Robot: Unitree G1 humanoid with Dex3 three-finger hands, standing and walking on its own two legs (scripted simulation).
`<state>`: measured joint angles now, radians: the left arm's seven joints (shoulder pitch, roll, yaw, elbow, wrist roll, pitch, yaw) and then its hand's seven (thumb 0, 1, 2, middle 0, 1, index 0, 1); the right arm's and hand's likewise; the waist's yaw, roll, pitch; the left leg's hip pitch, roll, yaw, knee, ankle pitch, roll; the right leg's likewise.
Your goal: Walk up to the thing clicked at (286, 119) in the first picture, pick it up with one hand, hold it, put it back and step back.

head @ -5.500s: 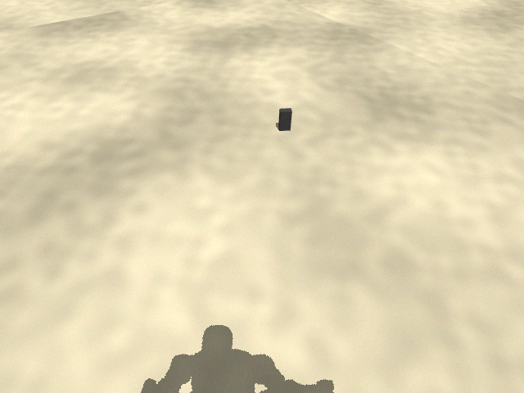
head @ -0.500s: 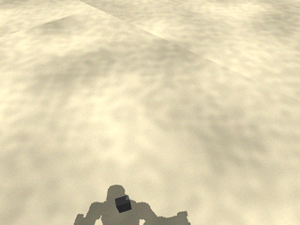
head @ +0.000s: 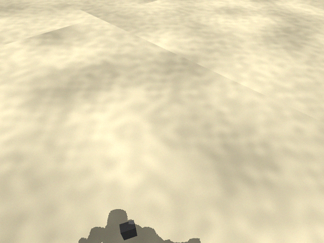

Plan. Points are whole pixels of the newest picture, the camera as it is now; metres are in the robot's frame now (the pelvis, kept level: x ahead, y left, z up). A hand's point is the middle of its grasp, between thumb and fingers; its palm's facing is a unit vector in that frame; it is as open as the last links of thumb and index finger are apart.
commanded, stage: walk up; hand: left
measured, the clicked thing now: (128, 230) +0.37 +0.18 -0.71
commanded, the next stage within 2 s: stand in 0.48 s
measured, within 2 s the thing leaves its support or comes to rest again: neither
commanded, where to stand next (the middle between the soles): +0.07 -0.02 m, yaw +0 degrees
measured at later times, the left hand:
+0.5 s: hand out of the picture +0.08 +0.25 -0.16, palm faces -0.01 -0.95 -0.33, open 7.3 cm
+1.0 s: hand out of the picture +0.09 +0.26 -0.16, palm faces +0.00 -0.94 -0.33, open 7.3 cm
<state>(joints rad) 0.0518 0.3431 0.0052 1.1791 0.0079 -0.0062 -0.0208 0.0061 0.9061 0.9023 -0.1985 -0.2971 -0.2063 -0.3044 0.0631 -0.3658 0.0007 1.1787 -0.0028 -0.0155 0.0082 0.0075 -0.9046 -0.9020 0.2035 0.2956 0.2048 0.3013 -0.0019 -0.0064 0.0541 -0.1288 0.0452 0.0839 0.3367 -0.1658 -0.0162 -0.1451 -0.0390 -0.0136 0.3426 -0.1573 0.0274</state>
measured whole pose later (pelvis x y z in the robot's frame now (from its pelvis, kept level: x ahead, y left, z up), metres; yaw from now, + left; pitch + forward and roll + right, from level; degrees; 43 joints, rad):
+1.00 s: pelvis +0.02 +0.00 +0.00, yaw +1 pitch -2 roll +0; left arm 0.08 0.35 0.01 1.15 0.01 -0.01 -0.01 0.01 0.91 0.90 -0.20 -0.30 -0.21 -0.30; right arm 0.08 -0.35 0.00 1.15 -0.01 -0.01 0.01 0.01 -0.90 -0.90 0.20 0.30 0.21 0.30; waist 0.00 0.00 0.05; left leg -0.12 0.04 0.06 0.32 -0.17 -0.02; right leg -0.12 -0.05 -0.04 0.31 -0.16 0.03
